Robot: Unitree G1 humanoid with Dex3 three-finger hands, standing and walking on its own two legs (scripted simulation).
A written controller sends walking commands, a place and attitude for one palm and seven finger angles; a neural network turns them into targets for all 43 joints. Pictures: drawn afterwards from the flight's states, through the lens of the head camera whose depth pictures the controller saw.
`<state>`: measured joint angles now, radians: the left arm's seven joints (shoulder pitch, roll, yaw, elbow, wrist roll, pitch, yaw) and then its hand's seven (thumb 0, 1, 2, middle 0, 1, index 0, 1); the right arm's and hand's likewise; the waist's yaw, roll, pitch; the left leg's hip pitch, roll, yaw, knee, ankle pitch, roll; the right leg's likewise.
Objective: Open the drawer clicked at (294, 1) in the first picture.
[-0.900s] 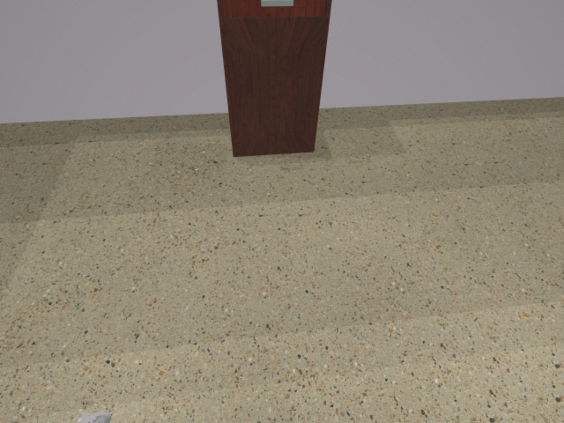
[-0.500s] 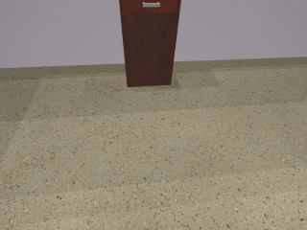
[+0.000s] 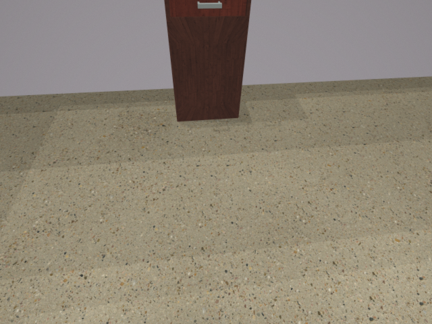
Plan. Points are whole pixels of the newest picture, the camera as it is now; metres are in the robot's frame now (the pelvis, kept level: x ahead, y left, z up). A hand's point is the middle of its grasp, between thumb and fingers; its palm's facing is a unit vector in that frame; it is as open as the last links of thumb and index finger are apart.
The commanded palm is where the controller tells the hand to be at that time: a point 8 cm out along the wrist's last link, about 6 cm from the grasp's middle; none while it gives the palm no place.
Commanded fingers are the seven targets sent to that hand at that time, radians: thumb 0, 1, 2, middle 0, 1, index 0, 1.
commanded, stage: look at it before walking up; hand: left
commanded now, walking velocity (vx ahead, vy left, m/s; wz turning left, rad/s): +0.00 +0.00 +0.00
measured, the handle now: (209, 4) +1.61 +0.12 +0.03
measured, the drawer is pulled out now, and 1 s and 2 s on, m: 0.00 0.00 0.00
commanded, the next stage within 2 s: walk to a spot facing it in 0.54 s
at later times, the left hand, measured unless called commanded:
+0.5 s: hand out of the picture +0.07 +0.25 -0.16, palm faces -0.03 -0.94 -0.33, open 7.4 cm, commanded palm none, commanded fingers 0.00 0.90 0.90 -0.20 -0.30 -0.20 -0.30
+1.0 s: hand out of the picture +0.07 +0.17 -0.19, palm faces -0.07 -0.98 -0.21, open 7.4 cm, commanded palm none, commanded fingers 0.00 0.90 0.90 -0.20 -0.30 -0.20 -0.30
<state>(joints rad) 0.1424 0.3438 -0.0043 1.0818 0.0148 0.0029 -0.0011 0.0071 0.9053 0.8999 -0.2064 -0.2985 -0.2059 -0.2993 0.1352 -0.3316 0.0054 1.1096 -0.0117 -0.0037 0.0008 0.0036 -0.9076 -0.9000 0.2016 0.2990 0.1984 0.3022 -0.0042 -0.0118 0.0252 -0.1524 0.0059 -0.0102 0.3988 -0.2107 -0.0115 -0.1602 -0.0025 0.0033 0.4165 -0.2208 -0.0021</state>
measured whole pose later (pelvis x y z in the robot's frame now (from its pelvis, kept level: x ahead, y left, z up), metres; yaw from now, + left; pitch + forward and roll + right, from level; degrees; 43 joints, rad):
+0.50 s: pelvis +0.01 +0.00 +0.00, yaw +0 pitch -2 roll +0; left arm 0.15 0.34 0.00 1.09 0.02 0.00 0.00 0.01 0.91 0.90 -0.21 -0.30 -0.21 -0.30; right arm 0.12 -0.33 0.01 1.11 -0.01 -0.01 0.00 0.00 -0.91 -0.90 0.20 0.30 0.20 0.30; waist 0.00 -0.01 0.03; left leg -0.14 0.01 -0.01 0.38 -0.21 -0.01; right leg -0.15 0.00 0.01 0.40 -0.22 0.00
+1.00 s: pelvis +0.07 -0.02 -0.02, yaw -6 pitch -1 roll +0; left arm 0.35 0.20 0.03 1.06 0.03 -0.01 -0.03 0.01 0.91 0.90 -0.20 -0.30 -0.20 -0.30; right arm 0.32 -0.22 -0.02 1.10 -0.02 -0.01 0.00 0.00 -0.91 -0.90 0.20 0.30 0.20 0.30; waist 0.00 0.02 0.01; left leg -0.20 0.09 0.08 0.74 -0.47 -0.02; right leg -0.22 0.04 -0.04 0.64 -0.39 -0.05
